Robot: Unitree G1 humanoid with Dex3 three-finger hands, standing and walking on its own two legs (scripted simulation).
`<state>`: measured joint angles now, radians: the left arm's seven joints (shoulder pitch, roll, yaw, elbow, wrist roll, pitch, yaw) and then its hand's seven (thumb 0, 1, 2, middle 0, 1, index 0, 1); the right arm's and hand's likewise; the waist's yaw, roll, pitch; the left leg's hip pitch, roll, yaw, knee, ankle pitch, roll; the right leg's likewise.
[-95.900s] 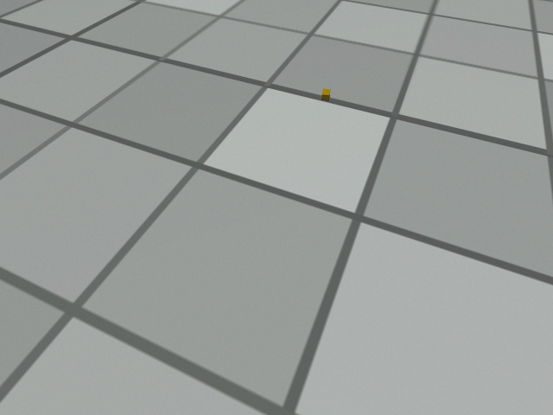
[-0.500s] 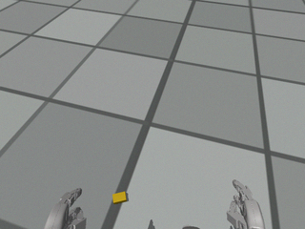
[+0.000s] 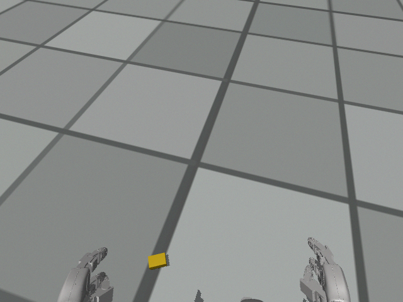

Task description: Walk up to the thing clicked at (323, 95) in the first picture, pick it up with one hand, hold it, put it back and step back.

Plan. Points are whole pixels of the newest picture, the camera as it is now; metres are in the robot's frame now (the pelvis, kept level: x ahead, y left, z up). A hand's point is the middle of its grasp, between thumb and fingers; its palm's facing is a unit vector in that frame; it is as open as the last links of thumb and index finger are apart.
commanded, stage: stand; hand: left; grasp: from above
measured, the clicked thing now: (157, 261) +0.40 +0.19 -0.70
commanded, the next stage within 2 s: none
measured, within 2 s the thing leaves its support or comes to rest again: neither
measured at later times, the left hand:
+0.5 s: hand out of the picture +0.06 +0.24 -0.11, palm faces +0.04 -0.94 -0.33, open 7.4 cm
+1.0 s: hand out of the picture +0.04 +0.23 -0.09, palm faces +0.06 -0.94 -0.33, open 7.4 cm
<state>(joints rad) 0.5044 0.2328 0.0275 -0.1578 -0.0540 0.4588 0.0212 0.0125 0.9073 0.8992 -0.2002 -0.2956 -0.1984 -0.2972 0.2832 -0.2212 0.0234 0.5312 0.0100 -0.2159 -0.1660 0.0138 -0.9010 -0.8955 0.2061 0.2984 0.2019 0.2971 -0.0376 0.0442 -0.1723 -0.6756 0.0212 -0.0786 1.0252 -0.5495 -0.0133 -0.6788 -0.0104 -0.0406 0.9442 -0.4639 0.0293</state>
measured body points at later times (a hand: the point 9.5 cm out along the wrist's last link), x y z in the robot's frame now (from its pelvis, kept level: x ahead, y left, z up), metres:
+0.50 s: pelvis -0.01 +0.01 +0.04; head +0.00 +0.01 +0.49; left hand +0.05 +0.29 -0.09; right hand +0.08 -0.27 -0.08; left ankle -0.02 +0.12 -0.68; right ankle +0.00 -0.14 -0.68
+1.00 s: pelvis -0.02 -0.01 +0.07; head -0.02 -0.01 +0.52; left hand +0.04 +0.28 -0.07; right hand +0.05 -0.29 -0.08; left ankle -0.02 +0.12 -0.68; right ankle +0.00 -0.14 -0.68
